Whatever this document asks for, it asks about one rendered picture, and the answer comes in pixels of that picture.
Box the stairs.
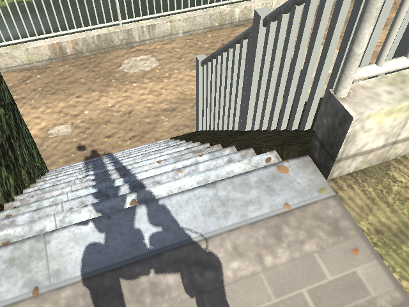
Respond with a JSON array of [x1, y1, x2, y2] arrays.
[[0, 138, 282, 246]]

